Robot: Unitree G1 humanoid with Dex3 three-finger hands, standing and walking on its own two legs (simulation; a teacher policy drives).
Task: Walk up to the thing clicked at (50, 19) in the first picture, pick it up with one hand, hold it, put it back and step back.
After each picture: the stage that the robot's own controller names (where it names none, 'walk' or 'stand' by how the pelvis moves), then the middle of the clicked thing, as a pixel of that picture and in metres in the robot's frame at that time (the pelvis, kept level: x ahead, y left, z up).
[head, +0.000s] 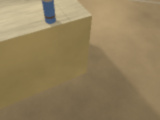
stand; (48, 2) +0.90 +0.21 +0.01
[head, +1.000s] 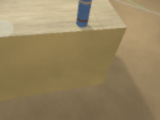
walk; (84, 5) +0.83 +0.01 +0.03
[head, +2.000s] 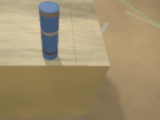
walk; (49, 34) +0.54 +0.15 +0.04
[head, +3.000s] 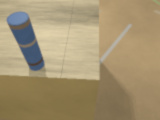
stand; (28, 45) +0.48 +0.23 +0.05
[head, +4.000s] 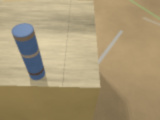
stand; (31, 55) +0.46 +0.21 +0.03
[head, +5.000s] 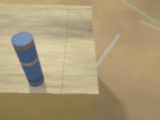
stand; (30, 62) +0.44 +0.21 +0.01
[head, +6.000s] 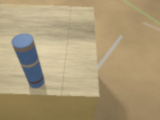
stand; (30, 64) +0.43 +0.21 +0.01
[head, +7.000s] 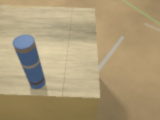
stand; (31, 65) +0.43 +0.21 +0.01
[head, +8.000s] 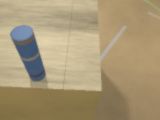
rise first; (31, 57) +0.44 +0.21 +0.01
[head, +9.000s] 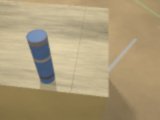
rise first; (43, 59) +0.45 +0.19 +0.01
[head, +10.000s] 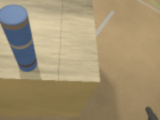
go down; (22, 44) +0.45 +0.17 +0.04
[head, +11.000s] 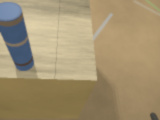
go down; (17, 42) +0.46 +0.18 +0.06
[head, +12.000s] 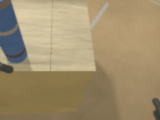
close in; (7, 31) +0.46 +0.19 +0.09
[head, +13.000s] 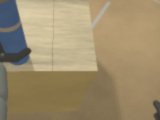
lift; (9, 30) +0.46 +0.18 +0.09
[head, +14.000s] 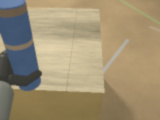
lift; (21, 50) +0.34 +0.17 +0.20
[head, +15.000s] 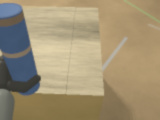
hold; (19, 56) +0.32 +0.17 +0.19
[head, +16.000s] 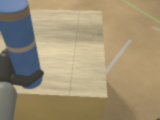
hold; (23, 50) +0.33 +0.16 +0.21
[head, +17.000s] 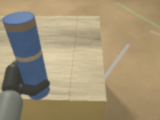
hold; (30, 60) +0.32 +0.15 +0.18
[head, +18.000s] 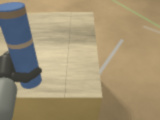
crouch; (22, 49) +0.37 +0.17 +0.18
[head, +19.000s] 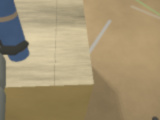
lower; (7, 23) +0.47 +0.19 +0.16
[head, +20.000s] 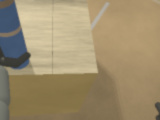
lower; (9, 34) +0.45 +0.18 +0.09
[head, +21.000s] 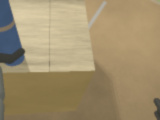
lower; (3, 30) +0.47 +0.19 +0.09
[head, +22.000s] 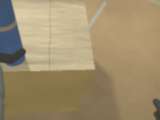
lower; (5, 30) +0.47 +0.19 +0.10
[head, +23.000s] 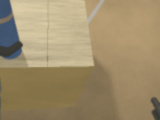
lower; (1, 22) +0.48 +0.19 +0.10
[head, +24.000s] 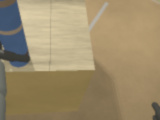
withdraw; (11, 32) +0.46 +0.17 +0.09
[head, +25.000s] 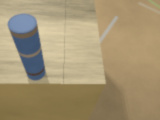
sink last; (30, 52) +0.42 +0.16 +0.06
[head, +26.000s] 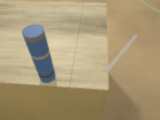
stand; (41, 57) +0.44 +0.18 +0.05
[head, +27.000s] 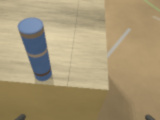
stand; (38, 54) +0.42 +0.17 +0.06
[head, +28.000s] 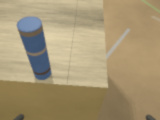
stand; (37, 52) +0.43 +0.17 +0.07
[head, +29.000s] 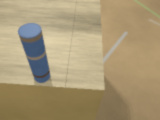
stand; (37, 56) +0.43 +0.18 +0.04
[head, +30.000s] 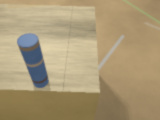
stand; (35, 63) +0.44 +0.20 +0.01
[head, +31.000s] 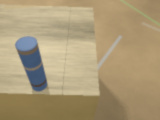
stand; (34, 67) +0.42 +0.20 +0.01
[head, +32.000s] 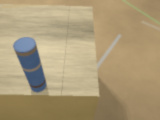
stand; (32, 68) +0.41 +0.20 +0.01
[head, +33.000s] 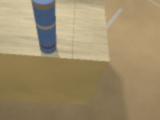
walk; (46, 26) +0.52 +0.14 +0.04
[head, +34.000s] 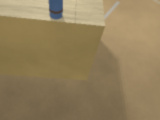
walk; out of the picture +0.76 +0.15 +0.02
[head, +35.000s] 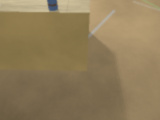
stand; out of the picture +1.06 +0.26 +0.03
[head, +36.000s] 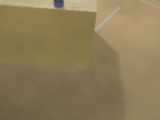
stand; out of the picture +1.03 +0.18 +0.01
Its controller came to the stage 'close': yes
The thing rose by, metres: 0.21
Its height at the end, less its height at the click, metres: +0.00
